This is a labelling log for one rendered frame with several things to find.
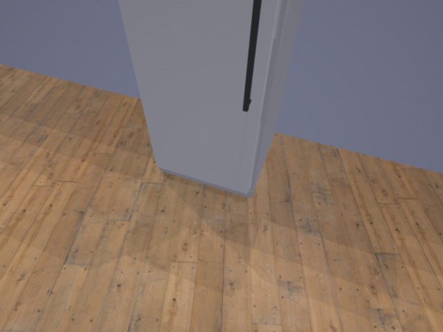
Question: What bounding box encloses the handle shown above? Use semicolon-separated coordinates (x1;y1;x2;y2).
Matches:
243;0;262;112

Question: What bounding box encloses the fridge door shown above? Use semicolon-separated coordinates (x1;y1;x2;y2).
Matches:
118;0;280;194

